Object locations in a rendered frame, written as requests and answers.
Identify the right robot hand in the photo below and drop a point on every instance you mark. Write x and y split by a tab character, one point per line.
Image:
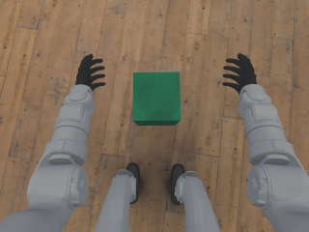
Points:
245	72

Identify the robot left forearm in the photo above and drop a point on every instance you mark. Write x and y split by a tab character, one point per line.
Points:
69	138

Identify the left robot hand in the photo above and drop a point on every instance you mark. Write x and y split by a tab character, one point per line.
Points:
85	71

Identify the robot right forearm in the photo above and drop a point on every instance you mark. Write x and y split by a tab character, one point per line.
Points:
266	138

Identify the left robot foot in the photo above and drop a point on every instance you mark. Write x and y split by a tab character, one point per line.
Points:
135	170

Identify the carton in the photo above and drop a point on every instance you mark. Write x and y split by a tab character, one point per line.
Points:
156	98

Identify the left robot thigh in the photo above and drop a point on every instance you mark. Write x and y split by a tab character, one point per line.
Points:
114	214

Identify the robot left upper arm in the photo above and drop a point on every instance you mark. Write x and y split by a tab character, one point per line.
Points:
55	191

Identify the robot right upper arm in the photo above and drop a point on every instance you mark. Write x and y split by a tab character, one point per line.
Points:
282	193

